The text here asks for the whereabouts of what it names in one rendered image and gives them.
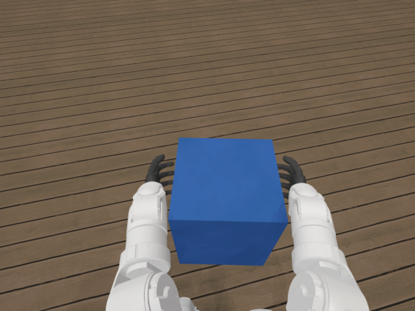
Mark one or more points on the left robot hand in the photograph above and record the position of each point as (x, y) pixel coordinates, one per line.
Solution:
(154, 175)

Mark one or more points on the right robot upper arm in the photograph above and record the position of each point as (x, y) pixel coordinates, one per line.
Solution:
(312, 290)

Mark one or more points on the left robot thigh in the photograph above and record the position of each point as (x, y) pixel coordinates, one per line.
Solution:
(187, 305)

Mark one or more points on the right robot hand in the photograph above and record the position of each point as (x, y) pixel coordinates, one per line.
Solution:
(296, 174)

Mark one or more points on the robot left forearm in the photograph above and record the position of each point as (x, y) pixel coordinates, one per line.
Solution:
(146, 235)

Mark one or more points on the robot right forearm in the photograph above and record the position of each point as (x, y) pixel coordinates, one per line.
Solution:
(313, 232)

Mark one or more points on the left robot upper arm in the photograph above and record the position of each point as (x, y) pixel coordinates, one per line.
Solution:
(155, 291)

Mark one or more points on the carton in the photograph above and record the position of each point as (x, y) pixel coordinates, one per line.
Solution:
(227, 204)

